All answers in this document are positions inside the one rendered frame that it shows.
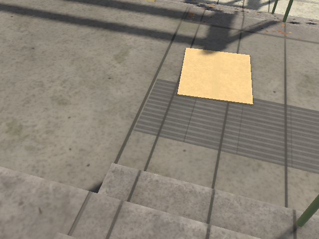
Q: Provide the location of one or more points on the stairs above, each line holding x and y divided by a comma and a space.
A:
136, 204
258, 14

